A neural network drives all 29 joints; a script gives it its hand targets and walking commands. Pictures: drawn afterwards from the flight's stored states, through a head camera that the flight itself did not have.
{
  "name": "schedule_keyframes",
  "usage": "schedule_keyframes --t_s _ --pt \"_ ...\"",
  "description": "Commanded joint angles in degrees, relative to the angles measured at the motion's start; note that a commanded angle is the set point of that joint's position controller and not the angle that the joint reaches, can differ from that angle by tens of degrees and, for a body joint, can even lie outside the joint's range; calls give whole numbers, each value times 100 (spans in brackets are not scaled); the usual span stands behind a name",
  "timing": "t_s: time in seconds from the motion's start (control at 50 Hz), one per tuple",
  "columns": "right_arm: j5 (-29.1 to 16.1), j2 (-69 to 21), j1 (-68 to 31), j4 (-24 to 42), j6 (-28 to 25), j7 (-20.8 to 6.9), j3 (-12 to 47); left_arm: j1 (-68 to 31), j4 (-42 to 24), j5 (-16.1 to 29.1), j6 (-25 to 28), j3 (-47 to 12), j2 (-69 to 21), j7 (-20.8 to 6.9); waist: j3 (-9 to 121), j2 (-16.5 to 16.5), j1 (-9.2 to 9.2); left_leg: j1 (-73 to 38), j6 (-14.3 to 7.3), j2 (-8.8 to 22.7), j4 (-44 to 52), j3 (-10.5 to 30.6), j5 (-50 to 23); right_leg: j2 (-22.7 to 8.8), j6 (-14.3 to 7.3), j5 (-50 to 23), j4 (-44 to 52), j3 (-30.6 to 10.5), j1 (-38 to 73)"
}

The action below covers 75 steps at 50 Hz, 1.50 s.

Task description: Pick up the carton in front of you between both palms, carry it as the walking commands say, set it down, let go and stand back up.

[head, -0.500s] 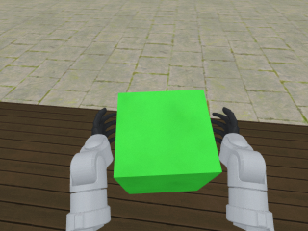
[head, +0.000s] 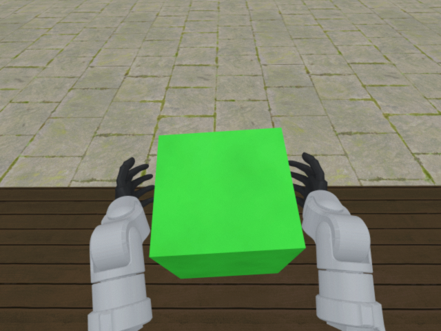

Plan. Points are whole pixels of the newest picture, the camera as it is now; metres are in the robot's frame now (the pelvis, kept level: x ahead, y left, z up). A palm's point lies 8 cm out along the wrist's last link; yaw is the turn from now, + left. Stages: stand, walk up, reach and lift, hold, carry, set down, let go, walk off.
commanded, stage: carry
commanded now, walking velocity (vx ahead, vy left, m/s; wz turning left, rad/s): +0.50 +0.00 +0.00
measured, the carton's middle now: (225, 212) +0.34 -0.02 +0.04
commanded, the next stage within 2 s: none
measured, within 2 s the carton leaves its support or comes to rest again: neither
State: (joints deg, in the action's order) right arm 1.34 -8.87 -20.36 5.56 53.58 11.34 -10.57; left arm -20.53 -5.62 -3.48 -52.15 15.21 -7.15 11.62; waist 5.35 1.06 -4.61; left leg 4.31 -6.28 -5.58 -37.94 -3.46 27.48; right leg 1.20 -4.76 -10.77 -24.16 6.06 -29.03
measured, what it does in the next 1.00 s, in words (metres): goes down: right foot 0.05 m lower, then left foot 0.05 m lower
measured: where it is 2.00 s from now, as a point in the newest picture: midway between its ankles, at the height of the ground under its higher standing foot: (211, 183)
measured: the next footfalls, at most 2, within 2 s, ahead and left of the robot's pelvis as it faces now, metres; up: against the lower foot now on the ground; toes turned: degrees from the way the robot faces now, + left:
right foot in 0.02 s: +0.17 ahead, -0.06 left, -0.05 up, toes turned -3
left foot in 0.56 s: +0.49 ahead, +0.06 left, -0.10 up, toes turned +1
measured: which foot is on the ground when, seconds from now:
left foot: down 0.00-0.02, up 0.04-0.54, down 0.56-1.00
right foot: up 0.00-0.00, down 0.02-0.56, up 0.58-1.00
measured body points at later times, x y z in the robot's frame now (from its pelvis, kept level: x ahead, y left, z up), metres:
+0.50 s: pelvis +0.30 +0.00 -0.03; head +0.32 +0.00 +0.42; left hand +0.63 +0.16 +0.06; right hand +0.64 -0.15 +0.05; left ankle +0.45 +0.09 -0.75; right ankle +0.14 -0.06 -0.74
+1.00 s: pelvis +0.60 +0.01 -0.07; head +0.62 +0.02 +0.38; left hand +0.95 +0.16 +0.02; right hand +0.92 -0.16 +0.02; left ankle +0.46 +0.06 -0.79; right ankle +0.75 -0.10 -0.78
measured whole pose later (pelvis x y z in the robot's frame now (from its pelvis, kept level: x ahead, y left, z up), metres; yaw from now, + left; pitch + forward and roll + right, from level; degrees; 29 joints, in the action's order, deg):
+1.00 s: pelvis +0.60 +0.01 -0.07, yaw -1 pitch +5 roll +0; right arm 1.4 -9.7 -19.6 5.1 52.0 10.7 -11.1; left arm -19.7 -6.0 -3.2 -51.5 15.4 -7.5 11.6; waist 4.3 0.9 -4.4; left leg 6.4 -7.4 -5.3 -29.2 -3.8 19.6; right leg -0.9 -3.1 -6.3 -33.2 3.3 -35.9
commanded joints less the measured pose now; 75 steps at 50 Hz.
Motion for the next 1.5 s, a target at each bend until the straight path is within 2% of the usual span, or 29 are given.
schedule_keyframes --t_s 0.0,0.02,0.04,0.06,0.12,0.18,0.28,0.44,0.5,0.52,0.54,0.56,0.58,0.6,0.64,0.7,0.82,0.96,1.0,1.04,1.06,1.08,1.1,1.12,1.14,1.18,1.24,1.36,1.48 --pt "-874 -3528 -2857 179 -9 69 3278 -2237 153 578 -208 -2919 -3344 18 1867 -106 663 961 181 821 -2359 163 -3443 -610 -36 -1264 -82 -495 2961" --pt "-876 -3575 -2934 153 62 87 3265 -2256 279 577 -253 -2795 -3235 29 2206 822 539 2330 281 357 -3255 -6 347 -1846 -282 -3458 -1156 -1970 4208" --pt "-885 -3597 -2829 57 96 112 3144 -2375 420 607 -252 -2815 -3171 89 2732 1767 770 3749 487 -87 -4771 372 903 -2630 -1395 -1770 -742 -3825 5257" --pt "-875 -3636 -3061 249 74 130 3120 -2290 453 721 -231 -2933 -3499 70 2635 1146 863 4027 310 254 -4817 555 546 -2396 -1454 418 -284 -4057 4780" --pt "-727 -4182 -3447 120 -84 71 2928 -3407 -25 1137 -95 -3511 -4429 -156 1753 -194 592 3591 245 722 -3645 580 -263 -1826 -972 1367 329 -3043 2704" --pt "-553 -4378 -3227 -93 -272 -6 2954 -3582 -90 1291 112 -3754 -4684 -285 1700 127 559 3320 365 809 -2743 463 -627 -1561 -797 953 436 -2390 2309" --pt "-529 -4320 -2916 14 -510 -13 3091 -2943 -38 1173 308 -3818 -4577 -275 1817 392 803 3980 439 825 -1552 191 -1922 -1274 -535 -1661 -32 -1582 3375" --pt "-597 -3592 -2683 448 -388 51 3059 -2499 -242 1156 240 -3773 -3966 -118 1315 491 1142 3068 137 334 1046 -320 -3898 -702 -315 -1465 -615 -966 3654" --pt "-481 -3180 -2406 294 -216 124 2741 -2523 -141 1134 69 -3715 -3744 -39 1533 434 640 1264 -52 243 1625 -421 -4017 -672 -75 -1730 -1974 -675 3025" --pt "-438 -3078 -2301 248 -153 142 2619 -2616 -135 1126 13 -3700 -3662 -18 1744 235 383 171 -20 533 1584 -257 -4241 -527 74 -876 -2916 -475 2337" --pt "-427 -2955 -2201 181 -80 148 2500 -2725 -150 1109 -55 -3643 -3604 7 2055 -446 403 -1143 -12 1497 821 687 -5953 -261 172 1891 -4089 -386 1025" --pt "-376 -2826 -2394 40 -41 201 2390 -2765 -66 1140 -170 -3639 -3674 28 2572 -1608 228 -2670 -964 2877 346 2852 -7068 465 461 4709 -5579 -528 -779" --pt "-490 -2877 -2388 27 -4 242 2454 -2753 -165 1233 -210 -3584 -3643 45 2893 -1555 60 -2713 -1619 3099 729 3869 -4601 270 363 4719 -6388 -791 -1568" --pt "-660 -3235 -2492 70 -6 210 2625 -3007 -302 1217 -203 -3522 -3703 74 2505 -983 89 -1941 -1433 2662 1170 3740 -3245 69 181 4287 -6123 -886 -1731" --pt "-903 -3800 -3256 354 -39 49 2953 -3111 -85 967 -176 -3228 -4025 76 1854 -164 273 -555 -1030 2309 1563 2870 -2984 -269 168 3666 -5131 -870 -1359" --pt "-1104 -4257 -3684 419 -173 -155 3291 -3051 125 766 -79 -3244 -4338 -55 1704 -412 355 242 -766 1986 1788 2108 -3150 -391 288 3306 -4207 -689 -745" --pt "-1021 -4204 -3211 385 -349 -184 3388 -2845 57 728 135 -3435 -4404 -96 1806 -686 140 -962 -399 1605 1342 1221 -5583 -346 330 1771 -2831 -417 -1472" --pt "-829 -3692 -2653 356 -275 -31 3238 -2640 -143 750 17 -3379 -3889 8 1332 -667 -215 -1247 -258 1050 830 726 -5543 109 125 55 -471 93 -870" --pt "-834 -3611 -2656 286 -198 14 3250 -2529 -46 693 -64 -3253 -3685 21 1228 -711 -116 -1006 -193 1115 445 690 -5412 128 -20 -240 -10 88 -226" --pt "-865 -3588 -2788 209 -100 47 3279 -2317 144 621 -135 -3066 -3496 38 1473 -664 322 -552 45 1079 -671 407 -5652 139 -95 -257 367 185 1105" --pt "-876 -3570 -2815 135 -54 63 3276 -2297 183 584 -167 -2971 -3431 35 1667 -469 622 269 182 941 -1669 220 -4775 -164 -76 -500 340 -30 2244" --pt "-870 -3542 -2926 135 -4 84 3239 -2217 261 571 -209 -2843 -3326 30 2052 272 613 1616 245 656 -2837 50 -1938 -1131 -70 -2255 -669 -1035 3573" --pt "-886 -3634 -2909 53 69 96 3193 -2367 413 538 -228 -2780 -3216 79 2580 1516 714 3380 583 -72 -4367 260 855 -2493 -1101 -3010 -966 -3265 5150" --pt "-893 -3630 -2929 119 63 117 3148 -2294 498 630 -213 -2851 -3314 101 2862 1360 868 4098 496 74 -5206 522 759 -2691 -1719 -467 -560 -4108 5280" --pt "-894 -3767 -3231 227 23 124 3096 -2408 435 764 -180 -3003 -3719 50 2503 701 914 4175 305 389 -4852 604 382 -2185 -1476 873 -130 -3870 4434" --pt "-753 -4111 -3449 118 -89 91 2927 -3285 52 1082 -85 -3427 -4340 -112 1792 -192 616 3741 258 686 -3857 589 -240 -1863 -1073 1291 308 -3099 2850" --pt "-531 -4325 -3253 -101 -268 14 2886 -3650 -84 1322 116 -3735 -4667 -273 1627 91 547 3236 363 805 -2848 475 -586 -1573 -852 1233 519 -2434 2093" --pt "-532 -4260 -2900 49 -535 6 3064 -2920 -65 1201 337 -3815 -4515 -252 1800 415 844 3920 443 820 -1311 146 -2170 -1213 -479 -1718 15 -1479 3388" --pt "-623 -3741 -2772 446 -449 45 3105 -2575 -285 1197 299 -3803 -4067 -153 1435 452 1123 3446 303 399 646 -332 -3548 -704 -304 -1725 -324 -975 3839"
